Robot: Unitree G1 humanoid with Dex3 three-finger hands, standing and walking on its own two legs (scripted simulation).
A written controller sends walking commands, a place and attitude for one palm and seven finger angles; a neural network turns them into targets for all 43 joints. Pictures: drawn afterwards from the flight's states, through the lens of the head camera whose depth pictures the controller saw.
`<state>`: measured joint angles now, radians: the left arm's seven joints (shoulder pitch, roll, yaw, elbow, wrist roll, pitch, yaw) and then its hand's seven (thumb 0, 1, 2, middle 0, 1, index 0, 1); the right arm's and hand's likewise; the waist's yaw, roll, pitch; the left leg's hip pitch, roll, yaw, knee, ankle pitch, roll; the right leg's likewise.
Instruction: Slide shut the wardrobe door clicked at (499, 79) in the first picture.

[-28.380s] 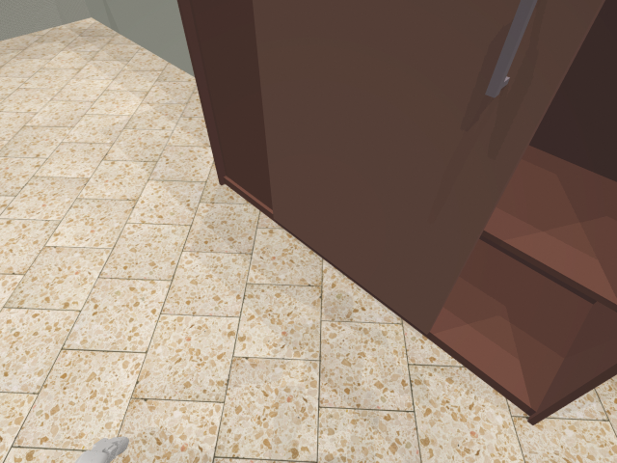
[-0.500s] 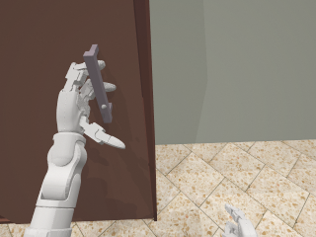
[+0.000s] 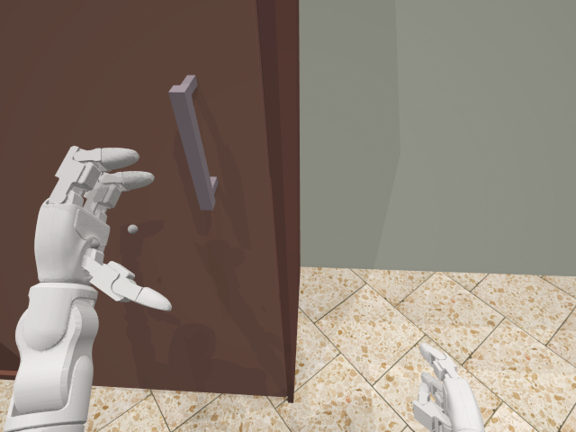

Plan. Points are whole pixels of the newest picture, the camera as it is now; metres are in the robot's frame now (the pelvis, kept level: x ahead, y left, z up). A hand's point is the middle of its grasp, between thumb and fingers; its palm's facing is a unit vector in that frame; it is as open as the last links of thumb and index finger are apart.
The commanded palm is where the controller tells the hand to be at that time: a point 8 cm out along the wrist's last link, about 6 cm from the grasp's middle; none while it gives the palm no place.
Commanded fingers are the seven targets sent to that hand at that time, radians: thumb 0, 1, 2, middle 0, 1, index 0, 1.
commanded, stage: slip the hand off the handle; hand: left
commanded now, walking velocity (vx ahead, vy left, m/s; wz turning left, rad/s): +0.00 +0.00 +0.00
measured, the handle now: (199, 147) +0.39 +0.15 +0.24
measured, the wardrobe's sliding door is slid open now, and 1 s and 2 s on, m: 0.00 0.00 0.00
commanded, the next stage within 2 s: draw the hand back to the body in 0.42 s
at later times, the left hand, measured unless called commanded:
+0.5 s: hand (115, 261) +0.22 +0.19 +0.21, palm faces +0.08 -0.99 -0.11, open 14.7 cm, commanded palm +0.19 +0.24 +0.22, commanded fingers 0.00 -0.55 0.20 -0.25 -1.15 -0.25 -1.15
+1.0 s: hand (99, 292) +0.20 +0.21 +0.19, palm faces +0.07 -0.99 -0.08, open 14.7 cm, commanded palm +0.17 +0.27 +0.20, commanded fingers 0.00 -0.41 0.27 -0.25 -1.07 -0.25 -1.07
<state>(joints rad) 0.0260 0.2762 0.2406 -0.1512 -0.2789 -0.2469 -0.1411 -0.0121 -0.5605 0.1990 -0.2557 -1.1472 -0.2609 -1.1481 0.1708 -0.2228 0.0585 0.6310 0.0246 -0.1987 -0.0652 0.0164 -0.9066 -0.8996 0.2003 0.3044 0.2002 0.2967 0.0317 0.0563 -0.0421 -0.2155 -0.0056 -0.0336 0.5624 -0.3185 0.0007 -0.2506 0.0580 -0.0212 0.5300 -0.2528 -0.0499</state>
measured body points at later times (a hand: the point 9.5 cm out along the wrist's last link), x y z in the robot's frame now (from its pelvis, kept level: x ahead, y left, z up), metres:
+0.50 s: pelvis +0.02 +0.02 -0.01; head +0.00 +0.01 +0.44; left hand +0.21 +0.24 +0.22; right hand +0.22 -0.17 -0.07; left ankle -0.01 +0.12 -0.73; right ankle +0.02 -0.09 -0.73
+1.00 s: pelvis +0.01 +0.02 +0.00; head -0.05 -0.01 +0.45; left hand +0.19 +0.26 +0.20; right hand +0.24 -0.18 -0.04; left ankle -0.01 +0.12 -0.73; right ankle +0.02 -0.09 -0.73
